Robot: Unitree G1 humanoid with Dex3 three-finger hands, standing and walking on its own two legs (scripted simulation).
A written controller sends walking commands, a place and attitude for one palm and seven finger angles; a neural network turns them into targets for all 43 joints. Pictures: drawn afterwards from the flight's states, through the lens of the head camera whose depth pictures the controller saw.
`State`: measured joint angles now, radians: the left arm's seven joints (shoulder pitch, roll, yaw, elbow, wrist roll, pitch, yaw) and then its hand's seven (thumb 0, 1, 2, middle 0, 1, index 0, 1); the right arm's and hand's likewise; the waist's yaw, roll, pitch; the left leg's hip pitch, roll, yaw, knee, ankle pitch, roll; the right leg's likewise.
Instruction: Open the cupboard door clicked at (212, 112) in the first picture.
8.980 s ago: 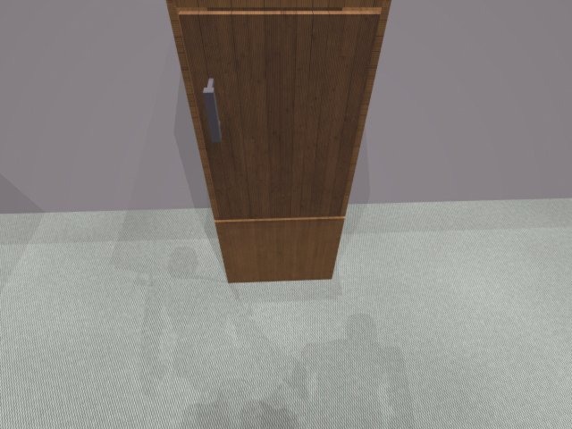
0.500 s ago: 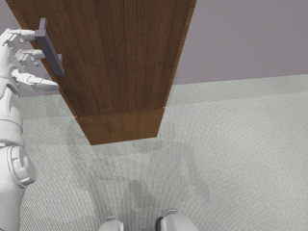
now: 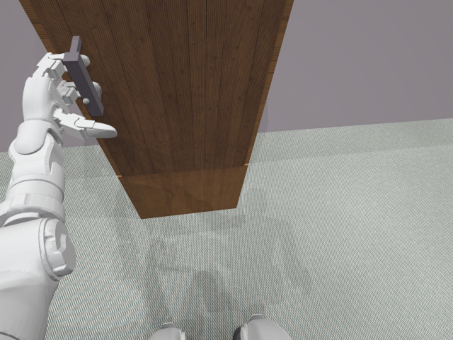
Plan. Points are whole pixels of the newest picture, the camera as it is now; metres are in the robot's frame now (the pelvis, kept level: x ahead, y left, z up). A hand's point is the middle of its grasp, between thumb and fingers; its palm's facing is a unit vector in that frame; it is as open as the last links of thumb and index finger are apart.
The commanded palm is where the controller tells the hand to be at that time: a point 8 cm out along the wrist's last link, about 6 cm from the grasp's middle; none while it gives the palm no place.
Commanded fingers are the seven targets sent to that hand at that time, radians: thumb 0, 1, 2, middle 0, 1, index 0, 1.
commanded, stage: slide the fingers in behind the handle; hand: left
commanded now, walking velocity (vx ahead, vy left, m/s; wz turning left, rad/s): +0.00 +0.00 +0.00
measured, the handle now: (87, 78) +0.55 +0.22 +0.10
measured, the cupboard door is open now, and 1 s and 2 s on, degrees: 0 0 5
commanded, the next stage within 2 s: close the thumb around the handle in 0.76 s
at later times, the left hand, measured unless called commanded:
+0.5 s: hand (101, 98) +0.51 +0.19 +0.10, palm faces +0.08 -1.00 -0.01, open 13.8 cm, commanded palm +0.49 +0.23 +0.10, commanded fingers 0.00 -0.50 0.30 -0.30 -1.20 -0.30 -1.20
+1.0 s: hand (98, 98) +0.51 +0.19 +0.10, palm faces +0.06 -1.00 +0.01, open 13.3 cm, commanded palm +0.49 +0.23 +0.10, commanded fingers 0.00 -0.05 0.49 -0.33 -1.25 -0.33 -1.25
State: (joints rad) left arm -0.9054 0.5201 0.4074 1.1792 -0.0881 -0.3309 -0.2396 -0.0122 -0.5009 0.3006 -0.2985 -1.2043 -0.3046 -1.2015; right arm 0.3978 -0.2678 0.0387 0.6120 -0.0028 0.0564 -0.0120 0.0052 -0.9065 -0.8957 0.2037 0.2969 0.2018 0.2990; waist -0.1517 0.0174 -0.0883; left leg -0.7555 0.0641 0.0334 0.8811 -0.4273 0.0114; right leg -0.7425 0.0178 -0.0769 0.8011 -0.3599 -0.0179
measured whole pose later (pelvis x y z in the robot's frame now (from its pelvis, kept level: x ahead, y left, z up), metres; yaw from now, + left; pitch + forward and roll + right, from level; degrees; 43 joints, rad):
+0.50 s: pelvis +0.00 +0.00 +0.00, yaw +0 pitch +18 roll -2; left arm -0.96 0.51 0.40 1.22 -0.06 -0.35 -0.17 -0.01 -0.50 0.30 -0.30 -1.21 -0.32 -1.22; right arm 0.42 -0.27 0.04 0.63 -0.01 0.04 -0.01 0.01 -0.91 -0.90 0.20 0.30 0.20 0.30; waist -0.17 0.02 -0.07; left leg -0.78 0.06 0.03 0.88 -0.42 0.01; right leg -0.77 0.02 -0.08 0.81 -0.35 -0.02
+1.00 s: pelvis +0.00 +0.00 +0.00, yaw +0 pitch +18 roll -3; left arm -0.94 0.50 0.40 1.19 -0.08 -0.34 -0.19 -0.01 -0.43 0.33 -0.32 -1.22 -0.35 -1.22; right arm 0.42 -0.27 0.03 0.62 -0.01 0.05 -0.01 0.01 -0.91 -0.90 0.20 0.30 0.20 0.30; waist -0.17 0.02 -0.09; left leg -0.78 0.06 0.04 0.89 -0.43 0.02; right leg -0.77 0.02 -0.07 0.80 -0.35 -0.01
